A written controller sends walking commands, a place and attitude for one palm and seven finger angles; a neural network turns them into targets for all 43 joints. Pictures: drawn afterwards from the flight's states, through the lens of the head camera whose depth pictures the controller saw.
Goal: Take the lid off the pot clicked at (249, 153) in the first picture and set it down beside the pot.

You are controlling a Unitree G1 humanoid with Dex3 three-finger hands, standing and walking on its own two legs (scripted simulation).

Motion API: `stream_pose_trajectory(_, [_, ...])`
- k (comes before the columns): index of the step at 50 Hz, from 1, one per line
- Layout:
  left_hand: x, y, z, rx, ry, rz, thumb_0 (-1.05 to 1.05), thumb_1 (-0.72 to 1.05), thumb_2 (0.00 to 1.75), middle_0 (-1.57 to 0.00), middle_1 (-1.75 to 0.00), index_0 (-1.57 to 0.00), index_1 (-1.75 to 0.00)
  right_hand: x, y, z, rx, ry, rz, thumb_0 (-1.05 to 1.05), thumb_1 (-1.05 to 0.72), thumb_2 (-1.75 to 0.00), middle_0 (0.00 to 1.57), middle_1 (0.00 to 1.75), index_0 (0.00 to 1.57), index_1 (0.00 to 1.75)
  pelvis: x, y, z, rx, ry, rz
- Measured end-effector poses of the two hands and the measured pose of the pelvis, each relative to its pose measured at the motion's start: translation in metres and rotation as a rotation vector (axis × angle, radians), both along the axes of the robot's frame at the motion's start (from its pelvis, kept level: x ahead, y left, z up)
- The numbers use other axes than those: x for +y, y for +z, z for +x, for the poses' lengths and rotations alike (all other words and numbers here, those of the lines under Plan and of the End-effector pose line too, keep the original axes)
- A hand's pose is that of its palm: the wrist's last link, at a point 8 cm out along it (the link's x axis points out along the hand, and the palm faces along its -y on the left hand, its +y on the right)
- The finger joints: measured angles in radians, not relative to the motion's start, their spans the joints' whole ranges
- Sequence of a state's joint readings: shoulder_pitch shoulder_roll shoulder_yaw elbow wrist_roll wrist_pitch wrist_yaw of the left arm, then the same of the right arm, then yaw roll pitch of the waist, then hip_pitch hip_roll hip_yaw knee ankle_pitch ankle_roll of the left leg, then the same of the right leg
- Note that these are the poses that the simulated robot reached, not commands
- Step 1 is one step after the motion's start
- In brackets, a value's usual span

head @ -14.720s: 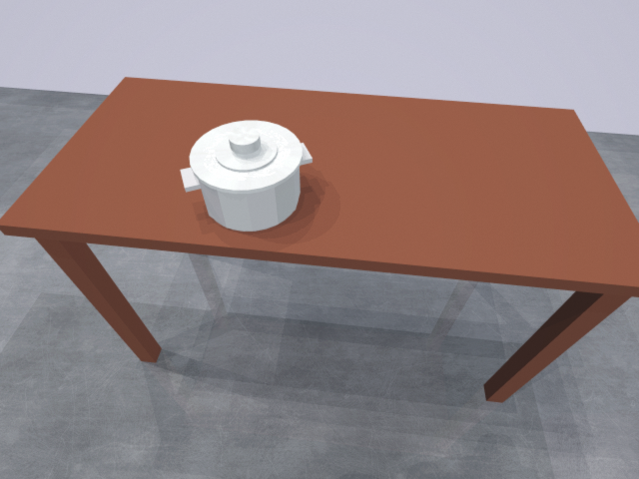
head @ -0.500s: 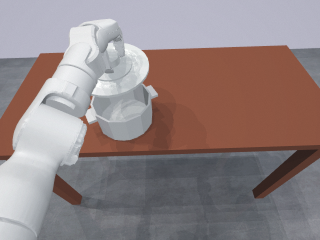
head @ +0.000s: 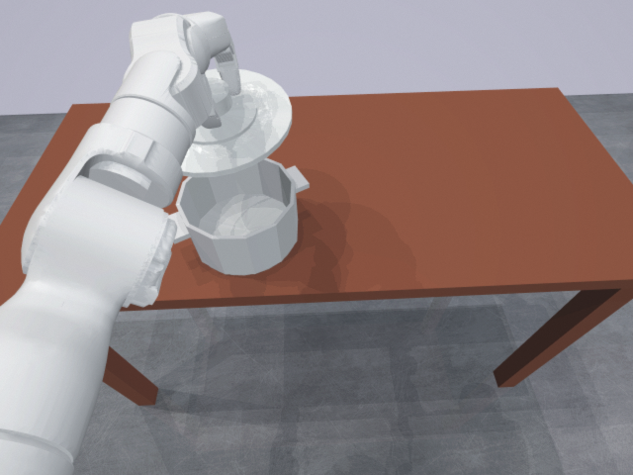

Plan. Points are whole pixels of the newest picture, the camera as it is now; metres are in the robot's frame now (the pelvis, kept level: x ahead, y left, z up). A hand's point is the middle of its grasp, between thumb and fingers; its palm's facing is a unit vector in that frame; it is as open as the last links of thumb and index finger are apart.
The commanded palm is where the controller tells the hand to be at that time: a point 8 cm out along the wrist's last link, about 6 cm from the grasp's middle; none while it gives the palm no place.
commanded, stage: move the lid sideways beside the pot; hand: left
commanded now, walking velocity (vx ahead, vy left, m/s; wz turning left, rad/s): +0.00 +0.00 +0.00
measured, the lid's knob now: (209, 98) +0.53 +0.09 +0.20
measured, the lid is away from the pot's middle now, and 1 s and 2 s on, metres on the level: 0.00 0.11 0.22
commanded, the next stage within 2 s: none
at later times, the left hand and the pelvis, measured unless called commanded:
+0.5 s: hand (156, 98) +0.50 +0.15 +0.22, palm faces -0.31 -0.08 -0.95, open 8.2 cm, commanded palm +0.52 +0.15 +0.29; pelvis +0.00 +0.00 +0.00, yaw +0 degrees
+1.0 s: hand (114, 102) +0.51 +0.20 +0.22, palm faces -0.33 -0.14 -0.93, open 8.2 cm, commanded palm +0.53 +0.20 +0.29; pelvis +0.01 +0.00 +0.00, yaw +1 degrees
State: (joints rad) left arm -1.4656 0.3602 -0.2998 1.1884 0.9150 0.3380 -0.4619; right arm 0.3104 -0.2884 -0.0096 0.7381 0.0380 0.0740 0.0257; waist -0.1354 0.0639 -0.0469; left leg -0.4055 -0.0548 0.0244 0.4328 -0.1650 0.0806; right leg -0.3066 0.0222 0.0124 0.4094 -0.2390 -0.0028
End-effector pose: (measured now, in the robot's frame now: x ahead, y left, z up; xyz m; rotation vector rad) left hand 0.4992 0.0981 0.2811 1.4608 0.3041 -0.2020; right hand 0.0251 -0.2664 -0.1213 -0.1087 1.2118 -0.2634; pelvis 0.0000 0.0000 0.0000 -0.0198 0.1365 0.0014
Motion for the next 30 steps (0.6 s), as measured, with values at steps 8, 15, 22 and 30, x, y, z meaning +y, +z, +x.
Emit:
stream_pose_trajectory(8, [0.001,-0.003,0.002,-0.006,-0.022,-0.004,0.01,0.17,0.72,-0.6,-0.98,-0.63,-0.99,-0.002,0.0,-0.006,0.019,-0.006,-0.01,0.01,-0.9,-0.9,0.2,0.29,0.2,0.3,0.0,0.0,0.001,-0.001,-0.003,-0.002])
stream_pose_trajectory(15, [0.017,0.002,0.007,-0.046,-0.004,0.004,0.01,0.17,0.72,-0.6,-0.98,-0.63,-0.99,-0.004,0.002,-0.005,0.006,-0.017,-0.016,0.01,-0.9,-0.9,0.2,0.29,0.2,0.3,-0.001,0.001,0.003,0.001,-0.012,-0.002])
stream_pose_trajectory(22, [0.047,-0.006,0.005,0.009,0.066,0.028,0.01,0.17,0.71,-0.6,-0.98,-0.63,-0.99,-0.007,0.004,0.002,0.017,-0.005,-0.015,0.01,-0.9,-0.9,0.2,0.29,0.2,0.3,-0.003,0.001,0.004,-0.004,-0.002,-0.003])
stream_pose_trajectory(30, [0.065,-0.004,0.0,0.016,0.053,-0.005,0.01,0.17,0.72,-0.6,-0.98,-0.63,-0.99,-0.012,0.009,0.017,0.009,0.02,-0.035,0.01,-0.9,-0.9,0.2,0.29,0.2,0.3,-0.004,0.002,0.005,-0.016,0.015,-0.006])
